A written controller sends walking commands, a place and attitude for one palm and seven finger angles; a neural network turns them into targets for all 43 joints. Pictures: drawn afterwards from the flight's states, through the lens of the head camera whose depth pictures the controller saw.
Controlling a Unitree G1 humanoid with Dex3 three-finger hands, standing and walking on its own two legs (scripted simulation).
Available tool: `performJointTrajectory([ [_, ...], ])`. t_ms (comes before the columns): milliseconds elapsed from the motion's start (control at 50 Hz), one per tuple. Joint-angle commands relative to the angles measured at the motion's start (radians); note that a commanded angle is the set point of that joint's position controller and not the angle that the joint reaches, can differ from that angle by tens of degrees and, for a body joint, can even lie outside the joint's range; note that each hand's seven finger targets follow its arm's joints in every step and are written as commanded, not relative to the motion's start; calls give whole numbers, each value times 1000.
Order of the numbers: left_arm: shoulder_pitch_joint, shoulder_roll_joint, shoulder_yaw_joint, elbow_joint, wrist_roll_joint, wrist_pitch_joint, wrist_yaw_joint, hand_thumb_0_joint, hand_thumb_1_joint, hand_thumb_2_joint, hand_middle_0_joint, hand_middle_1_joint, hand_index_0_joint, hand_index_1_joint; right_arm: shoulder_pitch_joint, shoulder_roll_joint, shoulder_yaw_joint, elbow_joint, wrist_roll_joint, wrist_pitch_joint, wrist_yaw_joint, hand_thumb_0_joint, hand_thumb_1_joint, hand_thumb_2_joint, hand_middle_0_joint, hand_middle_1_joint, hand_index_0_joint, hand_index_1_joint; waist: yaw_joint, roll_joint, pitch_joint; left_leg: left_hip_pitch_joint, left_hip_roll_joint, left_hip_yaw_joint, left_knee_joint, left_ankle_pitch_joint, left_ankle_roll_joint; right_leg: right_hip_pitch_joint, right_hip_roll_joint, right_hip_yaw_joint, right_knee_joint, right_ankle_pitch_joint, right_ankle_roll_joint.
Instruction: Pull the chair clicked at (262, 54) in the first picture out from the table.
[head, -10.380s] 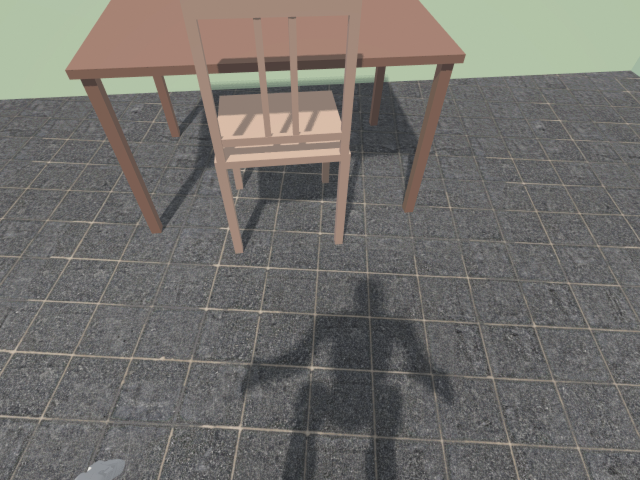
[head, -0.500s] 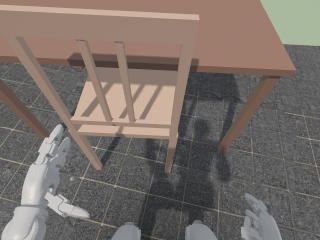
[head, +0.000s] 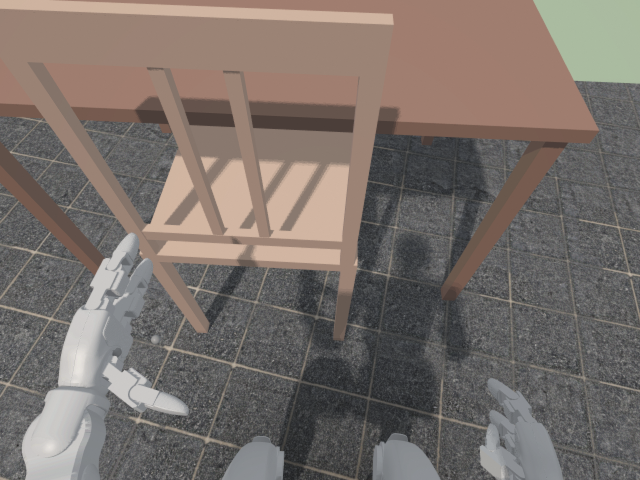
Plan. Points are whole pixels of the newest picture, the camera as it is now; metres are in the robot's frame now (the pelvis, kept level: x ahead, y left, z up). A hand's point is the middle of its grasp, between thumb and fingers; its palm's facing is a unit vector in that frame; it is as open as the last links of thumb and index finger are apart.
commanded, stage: aim the fingers beside a spindle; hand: left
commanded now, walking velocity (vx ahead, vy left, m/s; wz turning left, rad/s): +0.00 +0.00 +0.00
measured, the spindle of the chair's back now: (195, 167) +0.53 +0.22 +0.03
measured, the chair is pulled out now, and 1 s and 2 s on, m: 0.00 0.00 0.00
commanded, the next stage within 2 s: push the fingers through the gap in 1.92 s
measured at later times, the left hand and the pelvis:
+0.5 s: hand (175, 302) +0.32 +0.20 +0.02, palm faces -0.04 -1.00 -0.05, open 16.9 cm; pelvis +0.00 +0.01 -0.01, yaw -1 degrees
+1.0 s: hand (190, 275) +0.37 +0.19 +0.01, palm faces -0.02 -1.00 -0.06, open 16.9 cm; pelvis -0.01 +0.01 -0.02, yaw -1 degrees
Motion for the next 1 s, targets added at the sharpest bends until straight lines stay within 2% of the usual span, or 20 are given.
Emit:
performJointTrajectory([
  [0,-111,182,113,-159,-21,-57,2,0,-500,300,-60,-80,-60,-80,3,-130,-55,-131,-1,-45,-12,0,-900,-900,200,300,200,300,1,5,-267,71,-51,21,-158,292,37,258,52,43,-157,197,-13],
  [20,-140,178,105,-160,-16,-58,-1,0,-500,300,-60,-80,-60,-80,4,-130,-53,-131,-1,-42,-11,0,-900,-900,200,300,200,300,-8,10,-279,74,-50,24,-153,299,38,256,52,46,-153,210,-11],
  [100,-161,165,98,-143,-21,-64,2,0,-500,300,-60,-80,-60,-80,8,-132,-55,-133,-1,-37,-9,0,-900,-900,200,300,200,300,-5,13,-290,75,-49,24,-150,308,37,244,55,41,-140,217,-12],
  [140,-210,165,90,-123,-18,-67,2,0,-500,300,-60,-80,-60,-80,10,-134,-55,-123,-2,-35,-8,0,-900,-900,200,300,200,300,-18,12,-282,63,-48,25,-144,285,36,228,52,47,-143,200,-9],
  [220,-237,173,99,-90,-8,-77,4,0,-500,300,-60,-80,-60,-80,19,-139,-57,-120,-4,-30,-8,0,-900,-900,200,300,200,300,-16,-5,-303,54,-47,25,-139,288,37,221,53,46,-129,201,-10],
  [260,-276,170,93,-63,-8,-74,6,0,-500,300,-60,-80,-60,-80,18,-141,-54,-113,-4,-26,-7,0,-900,-900,200,300,200,300,-21,6,-283,40,-48,25,-138,269,36,204,52,46,-130,183,-11],
  [300,-329,187,99,-49,-1,-79,10,0,-500,300,-60,-80,-60,-80,24,-146,-54,-109,-6,-23,-11,0,-900,-900,200,300,200,300,-25,-1,-291,38,-44,18,-134,270,37,194,55,42,-118,177,-12],
  [340,-349,178,90,-66,2,-86,11,0,-500,300,-60,-80,-60,-80,24,-143,-57,-109,-7,-23,-8,0,-900,-900,200,300,200,300,-19,34,-332,64,-45,20,-135,287,35,195,52,42,-112,194,-14],
  [380,-342,155,73,-51,5,-84,17,0,-500,300,-60,-80,-60,-80,30,-140,-58,-105,-9,-22,-4,0,-900,-900,200,300,200,300,-22,22,-338,76,-44,21,-133,314,34,194,52,37,-108,226,-13],
  [400,-355,184,91,-42,9,-86,20,0,-500,300,-60,-80,-60,-80,36,-146,-58,-104,-8,-19,-4,0,-900,-900,200,300,200,300,-20,22,-340,76,-40,11,-134,328,32,188,55,29,-94,229,-18],
  [500,-389,207,122,31,21,-79,35,0,-500,300,-60,-80,-60,-80,38,-146,-57,-100,-11,2,1,0,-900,-900,200,300,200,300,-16,5,-332,35,-43,21,-123,311,32,192,55,38,-88,230,-16],
  [540,-449,193,106,24,26,-85,36,0,-500,300,-60,-80,-60,-80,39,-143,-57,-97,-13,8,4,0,-900,-900,200,300,200,300,-23,31,-351,48,-43,22,-118,320,31,181,52,40,-82,243,-16],
  [580,-456,199,115,39,25,-91,38,0,-500,300,-60,-80,-60,-80,46,-144,-59,-93,-15,12,5,0,-900,-900,200,300,200,300,-22,16,-371,52,-40,19,-113,343,29,187,52,39,-74,266,-16],
  [640,-487,195,105,66,27,-98,30,0,-500,300,-60,-80,-60,-80,52,-146,-60,-86,-15,17,7,0,-900,-900,200,300,200,300,-28,17,-372,50,-38,17,-107,343,29,175,54,39,-69,266,-17],
  [680,-524,164,70,76,34,-99,28,0,-500,300,-60,-80,-60,-80,52,-146,-60,-81,-15,17,9,0,-900,-900,200,300,200,300,-41,38,-363,57,-37,17,-101,336,27,135,54,34,-65,252,-17],
  [720,-565,187,90,104,36,-100,32,0,-500,300,-60,-80,-60,-80,61,-151,-61,-74,-16,22,8,0,-900,-900,200,300,200,300,-46,6,-368,38,-38,14,-93,329,30,139,55,37,-62,251,-16],
  [800,-590,196,91,123,48,-104,39,0,-500,300,-60,-80,-60,-80,67,-149,-63,-74,-18,30,11,0,-900,-900,200,300,200,300,-34,51,-399,50,-39,14,-85,352,28,130,54,38,-46,259,-22],
  [920,-647,222,123,162,55,-119,56,0,-500,300,-60,-80,-60,-80,72,-146,-61,-63,-22,49,18,0,-900,-900,200,300,200,300,-38,21,-430,17,-40,21,-69,350,31,153,52,47,-37,280,-17],
  [940,-632,235,137,194,58,-119,56,0,-500,300,-60,-80,-60,-80,72,-148,-62,-62,-21,53,19,0,-900,-900,200,300,200,300,-31,25,-412,6,-40,21,-72,335,28,149,53,48,-38,266,-19],
  [980,-680,223,125,228,60,-120,55,0,-500,300,-60,-80,-60,-80,73,-150,-61,-55,-21,59,19,0,-900,-900,200,300,200,300,-49,-2,-401,-17,-39,23,-61,305,32,129,53,49,-39,245,-15],
])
